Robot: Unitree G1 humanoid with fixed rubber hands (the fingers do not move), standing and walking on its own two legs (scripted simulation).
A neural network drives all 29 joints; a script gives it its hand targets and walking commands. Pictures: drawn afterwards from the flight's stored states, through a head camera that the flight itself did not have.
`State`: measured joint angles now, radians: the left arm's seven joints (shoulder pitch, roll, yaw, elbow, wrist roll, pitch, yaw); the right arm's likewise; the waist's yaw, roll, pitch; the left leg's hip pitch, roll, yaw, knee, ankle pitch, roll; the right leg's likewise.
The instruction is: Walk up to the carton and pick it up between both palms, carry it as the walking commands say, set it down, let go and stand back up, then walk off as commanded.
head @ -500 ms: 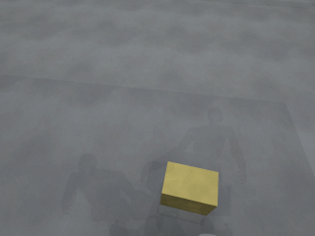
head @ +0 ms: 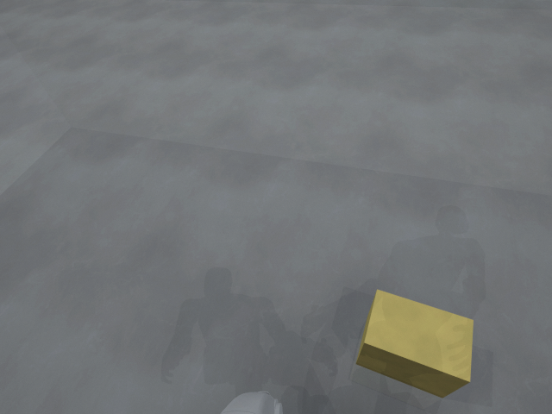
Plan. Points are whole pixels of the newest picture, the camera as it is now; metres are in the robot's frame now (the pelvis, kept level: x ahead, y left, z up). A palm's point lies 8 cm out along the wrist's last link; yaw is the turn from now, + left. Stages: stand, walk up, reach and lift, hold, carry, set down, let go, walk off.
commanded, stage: walk off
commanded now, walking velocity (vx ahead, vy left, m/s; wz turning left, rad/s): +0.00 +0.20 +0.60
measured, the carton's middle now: (409, 343) +0.38 -0.34 -0.66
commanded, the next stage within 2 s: none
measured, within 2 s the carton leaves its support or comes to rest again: neither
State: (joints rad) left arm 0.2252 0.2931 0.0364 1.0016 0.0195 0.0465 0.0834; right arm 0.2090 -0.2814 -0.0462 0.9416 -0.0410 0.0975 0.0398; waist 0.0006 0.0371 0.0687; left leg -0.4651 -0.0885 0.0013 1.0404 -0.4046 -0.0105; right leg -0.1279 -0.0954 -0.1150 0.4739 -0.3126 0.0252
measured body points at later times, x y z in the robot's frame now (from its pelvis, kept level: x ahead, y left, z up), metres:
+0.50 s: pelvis -0.02 +0.17 -0.01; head +0.02 +0.19 +0.44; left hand +0.05 +0.48 -0.13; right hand +0.10 -0.11 -0.13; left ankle +0.02 +0.28 -0.74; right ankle +0.01 +0.06 -0.70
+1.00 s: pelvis -0.07 +0.29 -0.02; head -0.05 +0.30 +0.43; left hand -0.18 +0.58 -0.14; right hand +0.13 +0.09 -0.15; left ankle -0.15 +0.43 -0.74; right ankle +0.00 +0.11 -0.74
